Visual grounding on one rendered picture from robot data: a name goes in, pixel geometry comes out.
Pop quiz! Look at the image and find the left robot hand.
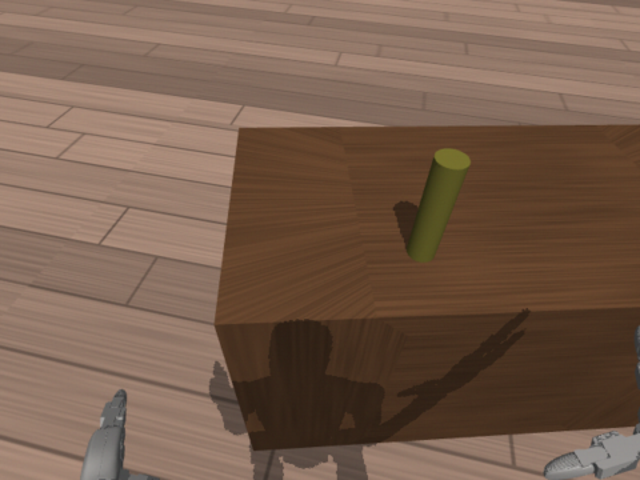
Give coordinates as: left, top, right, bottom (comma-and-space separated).
80, 389, 160, 480

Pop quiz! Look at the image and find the right robot hand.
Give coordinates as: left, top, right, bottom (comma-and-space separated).
544, 325, 640, 480

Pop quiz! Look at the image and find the can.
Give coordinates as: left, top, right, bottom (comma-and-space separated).
406, 148, 471, 263

